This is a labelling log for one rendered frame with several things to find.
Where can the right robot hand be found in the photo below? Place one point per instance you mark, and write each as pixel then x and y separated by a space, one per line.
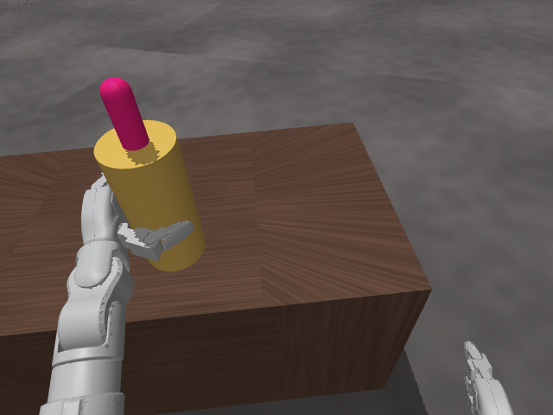
pixel 486 396

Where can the left robot arm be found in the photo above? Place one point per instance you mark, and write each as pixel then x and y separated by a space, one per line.
pixel 89 344

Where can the bottle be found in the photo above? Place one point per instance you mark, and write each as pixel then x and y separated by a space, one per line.
pixel 142 162

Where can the left robot hand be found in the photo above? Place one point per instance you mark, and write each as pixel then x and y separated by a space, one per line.
pixel 102 218

